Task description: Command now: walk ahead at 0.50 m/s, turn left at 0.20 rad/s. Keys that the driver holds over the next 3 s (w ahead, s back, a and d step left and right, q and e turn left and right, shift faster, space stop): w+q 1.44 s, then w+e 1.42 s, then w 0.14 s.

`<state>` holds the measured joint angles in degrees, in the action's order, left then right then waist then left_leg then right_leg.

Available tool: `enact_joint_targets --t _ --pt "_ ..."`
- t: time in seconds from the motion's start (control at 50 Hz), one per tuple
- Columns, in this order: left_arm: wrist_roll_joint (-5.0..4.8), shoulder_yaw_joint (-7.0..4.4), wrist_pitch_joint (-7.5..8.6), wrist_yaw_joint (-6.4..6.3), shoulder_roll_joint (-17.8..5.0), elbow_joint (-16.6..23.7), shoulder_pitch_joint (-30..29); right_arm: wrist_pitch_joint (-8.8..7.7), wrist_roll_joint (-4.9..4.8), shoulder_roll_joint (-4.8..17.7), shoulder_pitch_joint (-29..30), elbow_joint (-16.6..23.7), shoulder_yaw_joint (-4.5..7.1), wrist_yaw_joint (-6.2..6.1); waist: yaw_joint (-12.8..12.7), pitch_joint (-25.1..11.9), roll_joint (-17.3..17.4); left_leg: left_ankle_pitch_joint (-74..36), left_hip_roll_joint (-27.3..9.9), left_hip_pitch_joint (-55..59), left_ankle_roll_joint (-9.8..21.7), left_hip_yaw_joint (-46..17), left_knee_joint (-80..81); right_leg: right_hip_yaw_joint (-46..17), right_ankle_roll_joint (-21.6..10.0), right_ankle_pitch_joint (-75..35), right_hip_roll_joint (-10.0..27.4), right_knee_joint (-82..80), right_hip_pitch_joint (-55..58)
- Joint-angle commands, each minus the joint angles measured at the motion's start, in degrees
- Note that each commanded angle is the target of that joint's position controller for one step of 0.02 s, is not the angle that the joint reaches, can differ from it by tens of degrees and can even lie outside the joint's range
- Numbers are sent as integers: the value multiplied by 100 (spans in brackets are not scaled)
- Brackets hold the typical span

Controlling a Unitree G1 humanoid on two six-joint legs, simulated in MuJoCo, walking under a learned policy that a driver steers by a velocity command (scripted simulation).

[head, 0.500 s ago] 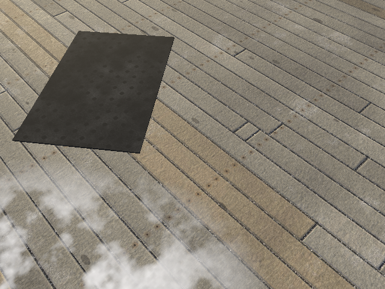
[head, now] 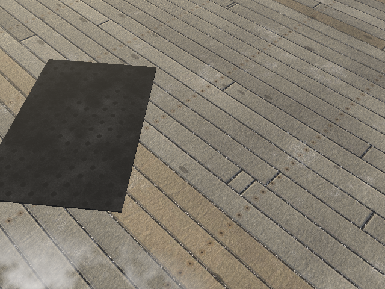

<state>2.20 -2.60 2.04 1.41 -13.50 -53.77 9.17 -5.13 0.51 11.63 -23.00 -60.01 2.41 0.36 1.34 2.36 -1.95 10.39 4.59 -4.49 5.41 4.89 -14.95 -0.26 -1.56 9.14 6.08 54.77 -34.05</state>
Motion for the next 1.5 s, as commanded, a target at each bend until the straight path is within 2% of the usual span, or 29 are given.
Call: enact_joint_targets --t 0.02,0.14,0.18,0.22,0.24,0.26,0.28,0.3,0.32,0.38,0.48,0.68,0.74,0.78,0.8,0.82,0.84,0.88,0.94,1.06,1.22,1.3,1.32,1.34,1.36,1.38,1.4,1.44,1.5 --pt "-36 13 29 19 -151 425 -464 -62 -10 645 -123 225 86 -16 -55 317 500 -1464 -1364 -328 692 -1150 802 229 193 -596 -62 -927 -131" --pt "-112 43 103 -28 -266 824 -1344 10 52 791 -559 152 143 -77 221 255 643 -2063 -1510 420 683 -1466 275 201 182 -681 -305 -1978 11" --pt "-135 5 171 -49 -399 878 -1195 37 82 895 -407 212 196 -111 68 193 685 -2322 -1594 504 584 -1613 -33 120 76 -310 -368 -2260 406" --pt "-121 -90 275 -111 -567 633 -229 48 61 995 -131 298 250 -100 -391 -195 581 -2926 -1398 232 394 -1527 -999 219 -88 -69 -604 -2790 1798" --pt "-23 -194 363 -180 -818 385 683 35 19 862 -93 360 228 -70 -731 -772 214 -2536 -1012 -308 272 -1251 -2216 -59 -268 -63 -306 -2984 3106" --pt "142 -323 404 -262 -1365 406 1499 26 -131 413 -246 636 132 -56 -879 -1737 -622 -556 -436 -1603 78 -815 -4053 -1841 -601 914 1294 -3215 4681" --pt "77 -387 284 -232 -1590 431 1298 62 -176 340 -645 751 149 -77 -568 -2075 -1602 2104 107 -2930 43 -615 -5228 -3914 -1077 1332 2102 -4000 5072" --pt "12 -283 212 -213 -1047 564 776 152 -43 717 -520 613 238 -105 -352 -1320 -686 1732 -391 -3225 99 -868 -5715 -3423 -1042 1849 1910 -4044 4355" --pt "-38 -165 230 -197 -572 624 406 170 14 670 -126 631 246 -47 -315 -608 -97 1224 -612 -3231 73 -883 -5622 -2531 -922 1641 1595 -4145 3587" --pt "-66 -88 350 -237 -299 467 376 326 144 413 122 723 245 96 -52 -111 -313 661 -934 -2833 -72 -795 -5167 -911 -574 125 990 -4468 2628" --pt "-127 -128 519 -213 -387 252 871 491 154 356 917 1103 221 233 -41 -33 -238 -129 -1043 -3468 -220 -632 -4858 77 -657 -1146 946 -4613 2844" --pt "-89 -200 371 -288 -712 -14 1535 462 182 381 2575 1830 74 398 -350 316 -231 -435 -748 -3000 77 222 -2276 1275 -529 -2570 1032 -4265 3737" --pt "-80 -262 220 -321 -965 -51 1562 457 208 551 1969 1711 166 321 -51 -115 -402 431 -179 -2052 419 508 -2010 1550 -457 -4922 1047 -2850 4082" --pt "-97 -266 120 -290 -1021 69 1455 361 272 933 364 1225 374 187 643 -1029 -29 381 -57 86 797 88 -1319 1684 -231 -3890 910 -376 3089" --pt "-184 -132 147 -212 -425 439 1577 354 316 1605 50 1225 550 98 517 -1631 1100 1054 -1750 1930 1400 -2388 -1143 1645 84 -31 319 1622 797" --pt "-143 -197 222 -138 -650 796 1110 424 134 1905 31 1376 599 62 498 -1932 1170 622 -2556 2349 1904 -4868 -192 550 279 2313 -639 2780 -549" --pt "-121 -216 267 -114 -756 937 416 474 74 1753 138 1275 560 15 534 -1139 440 155 -2326 1923 1680 -3861 -96 -7 205 1680 -257 2718 -1122" --pt "-135 -170 331 -123 -615 808 607 404 8 1217 742 1292 425 -29 6 -257 78 -1154 -1785 466 1211 -2598 1 -40 160 938 124 1680 -540" --pt "75 -159 33 -94 -532 771 909 233 -81 980 939 1341 323 -28 -355 -328 296 -2084 -1295 -298 1105 -1985 120 -53 346 863 181 1162 221" --pt "38 -135 -85 -49 -532 1239 -354 166 -48 1180 129 1214 359 -6 32 2 431 -1536 -1110 -166 956 -2142 393 13 536 -186 64 -215 -601" --pt "-53 -21 51 26 -569 1790 -1556 186 30 1285 -492 1167 368 -103 408 89 611 -2424 -1207 653 778 -2504 -161 -36 333 -662 -399 -1811 -478" --pt "-92 -150 174 -102 -940 1446 -103 151 43 1522 66 1341 421 -103 -347 -421 597 -3698 -970 80 316 -2496 -1423 46 -5 -56 -815 -2568 1984" --pt "-41 -222 250 -181 -1133 1277 722 111 -6 1441 146 1369 399 -43 -774 -933 277 -3270 -573 -426 178 -2209 -2639 -219 -177 -73 -461 -2844 3234" --pt "121 -319 265 -287 -1611 1305 1509 76 -137 881 -68 1588 254 -11 -920 -1880 -513 -1131 -101 -1452 18 -1696 -4411 -1933 -489 1344 1088 -3079 4676" --pt "85 -372 182 -261 -1839 1332 1161 102 -147 817 -546 1756 231 -21 -388 -2197 -1819 2109 481 -2739 -37 -1271 -5466 -4512 -1019 1491 2025 -3929 5029" --pt "21 -287 120 -222 -1292 1443 668 208 35 1134 -493 1517 262 -72 -209 -1311 -715 1694 -91 -3134 -22 -1298 -5958 -4123 -1040 2045 1891 -3919 4213" --pt "-28 -172 117 -204 -824 1469 388 244 87 1120 -102 1493 258 -12 -226 -628 -22 1216 -304 -3077 -60 -1190 -5822 -3136 -957 1833 1581 -3996 3450" --pt "-25 -96 171 -209 -620 1316 339 325 146 954 204 1590 238 90 -106 -157 -217 890 -624 -2852 -139 -1086 -5287 -1760 -707 622 1076 -4249 2683" --pt "-88 -92 386 -90 -649 998 764 404 189 737 182 1584 163 189 -53 -225 -395 732 -509 -2636 -179 -1153 -5024 -1147 -848 -859 837 -4355 2474"
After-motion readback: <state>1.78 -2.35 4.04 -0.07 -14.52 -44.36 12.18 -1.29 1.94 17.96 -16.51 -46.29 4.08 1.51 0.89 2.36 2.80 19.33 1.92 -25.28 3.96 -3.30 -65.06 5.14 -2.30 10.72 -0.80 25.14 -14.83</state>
